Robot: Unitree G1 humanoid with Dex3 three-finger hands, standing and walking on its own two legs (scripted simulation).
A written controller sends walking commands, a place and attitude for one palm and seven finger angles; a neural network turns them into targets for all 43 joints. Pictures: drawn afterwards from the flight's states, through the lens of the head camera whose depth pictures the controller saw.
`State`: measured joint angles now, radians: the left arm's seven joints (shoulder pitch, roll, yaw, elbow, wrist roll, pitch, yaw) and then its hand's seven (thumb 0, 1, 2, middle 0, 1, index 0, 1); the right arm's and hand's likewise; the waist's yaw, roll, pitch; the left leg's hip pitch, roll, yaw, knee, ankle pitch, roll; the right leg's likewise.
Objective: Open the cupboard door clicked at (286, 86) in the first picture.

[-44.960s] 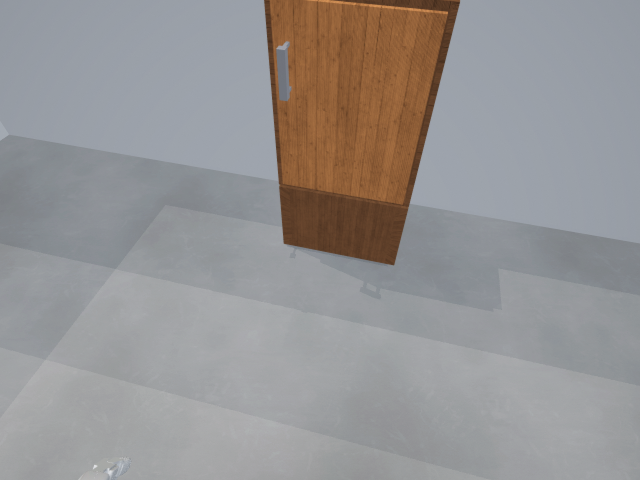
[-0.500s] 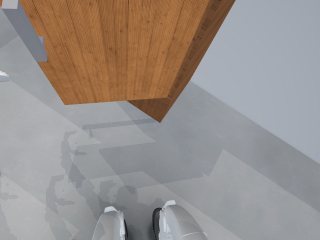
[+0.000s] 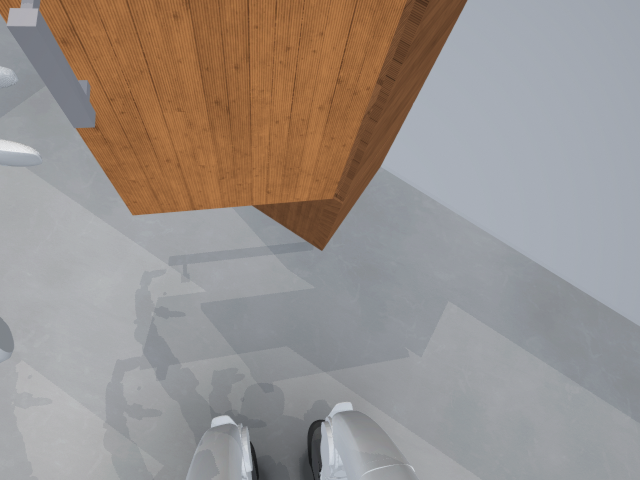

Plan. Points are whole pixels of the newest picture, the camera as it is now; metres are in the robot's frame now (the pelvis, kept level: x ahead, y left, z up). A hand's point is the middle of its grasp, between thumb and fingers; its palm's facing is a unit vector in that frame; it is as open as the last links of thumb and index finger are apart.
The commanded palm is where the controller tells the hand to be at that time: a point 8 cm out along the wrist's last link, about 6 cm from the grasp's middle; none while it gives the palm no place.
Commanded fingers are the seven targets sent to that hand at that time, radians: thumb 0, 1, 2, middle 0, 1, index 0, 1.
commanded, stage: move the hooked fingers beside the handle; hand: left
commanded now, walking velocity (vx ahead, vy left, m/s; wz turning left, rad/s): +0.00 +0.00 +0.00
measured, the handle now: (60, 61) +0.58 +0.24 +0.08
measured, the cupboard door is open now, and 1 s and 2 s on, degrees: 42 42 42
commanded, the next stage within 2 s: slide the fingers in behind the handle in 0.68 s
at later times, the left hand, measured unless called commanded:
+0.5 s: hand out of the picture +0.53 +0.30 +0.08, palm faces +0.08 -1.00 -0.03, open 14.0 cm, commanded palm +0.51 +0.33 +0.07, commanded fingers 0.00 -0.50 0.30 -0.30 -1.20 -0.30 -1.20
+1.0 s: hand out of the picture +0.51 +0.29 +0.08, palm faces +0.05 -1.00 -0.01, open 14.0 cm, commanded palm +0.50 +0.32 +0.07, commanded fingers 0.00 -0.50 0.30 -0.30 -1.20 -0.30 -1.20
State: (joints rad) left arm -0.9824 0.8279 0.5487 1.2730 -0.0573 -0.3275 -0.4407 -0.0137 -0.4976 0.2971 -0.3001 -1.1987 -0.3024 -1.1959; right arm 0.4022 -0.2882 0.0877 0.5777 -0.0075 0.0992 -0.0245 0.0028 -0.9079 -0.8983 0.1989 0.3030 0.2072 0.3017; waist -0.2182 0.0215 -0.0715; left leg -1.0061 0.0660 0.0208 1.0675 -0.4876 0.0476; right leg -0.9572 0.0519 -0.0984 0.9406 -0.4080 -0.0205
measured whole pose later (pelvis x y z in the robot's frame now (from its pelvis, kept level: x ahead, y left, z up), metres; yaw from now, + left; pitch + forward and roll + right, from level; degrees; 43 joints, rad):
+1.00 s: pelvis +0.00 +0.01 +0.00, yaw +1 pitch +24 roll -6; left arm -0.96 0.76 0.50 1.23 -0.09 -0.33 -0.44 -0.01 -0.50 0.30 -0.30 -1.20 -0.30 -1.20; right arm 0.40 -0.29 0.08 0.59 -0.01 0.10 -0.02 0.00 -0.91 -0.90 0.20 0.30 0.21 0.30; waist -0.20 0.02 -0.08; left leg -1.00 0.05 0.01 1.07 -0.49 0.06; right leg -0.94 0.04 -0.10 0.93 -0.41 -0.01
